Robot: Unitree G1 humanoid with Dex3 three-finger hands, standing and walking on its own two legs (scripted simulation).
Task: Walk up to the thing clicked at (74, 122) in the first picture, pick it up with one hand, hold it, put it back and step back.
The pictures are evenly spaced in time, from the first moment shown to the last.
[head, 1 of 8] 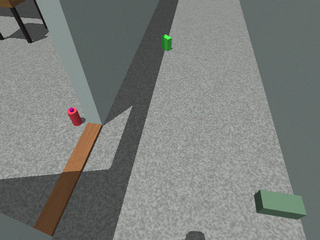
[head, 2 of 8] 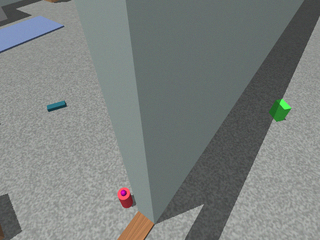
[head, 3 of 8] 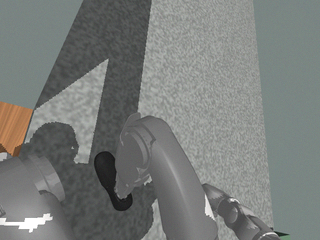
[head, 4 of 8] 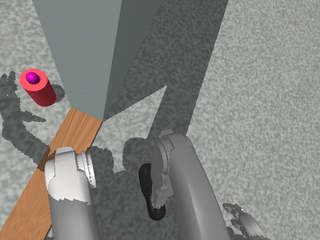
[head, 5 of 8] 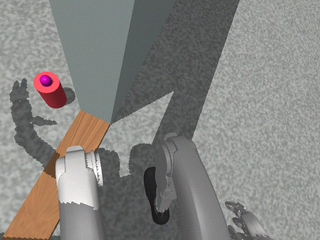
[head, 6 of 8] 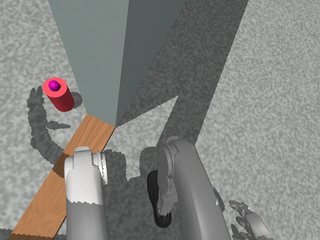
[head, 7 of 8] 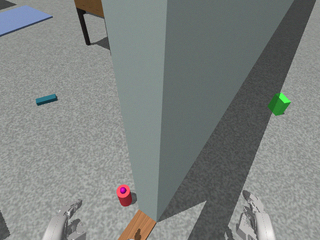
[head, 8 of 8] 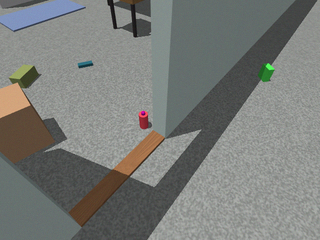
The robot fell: no
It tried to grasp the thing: yes
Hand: left
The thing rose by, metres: 0.00
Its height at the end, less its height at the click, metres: +0.00
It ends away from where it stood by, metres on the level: 0.00
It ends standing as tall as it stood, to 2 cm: yes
